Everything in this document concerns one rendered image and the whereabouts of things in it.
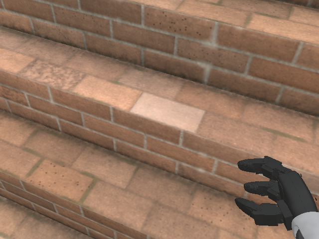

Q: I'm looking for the robot right hand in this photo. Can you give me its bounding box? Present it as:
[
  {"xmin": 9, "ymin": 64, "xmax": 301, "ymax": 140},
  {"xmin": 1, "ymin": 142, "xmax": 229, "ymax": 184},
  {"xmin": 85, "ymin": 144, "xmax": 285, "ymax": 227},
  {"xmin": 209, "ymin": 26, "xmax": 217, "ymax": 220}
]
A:
[{"xmin": 234, "ymin": 155, "xmax": 319, "ymax": 231}]

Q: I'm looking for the right robot forearm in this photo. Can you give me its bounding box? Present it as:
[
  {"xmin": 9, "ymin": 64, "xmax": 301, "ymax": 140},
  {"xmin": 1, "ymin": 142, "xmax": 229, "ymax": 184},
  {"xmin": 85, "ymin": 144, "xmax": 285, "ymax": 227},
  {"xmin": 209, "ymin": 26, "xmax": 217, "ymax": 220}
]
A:
[{"xmin": 291, "ymin": 211, "xmax": 319, "ymax": 239}]

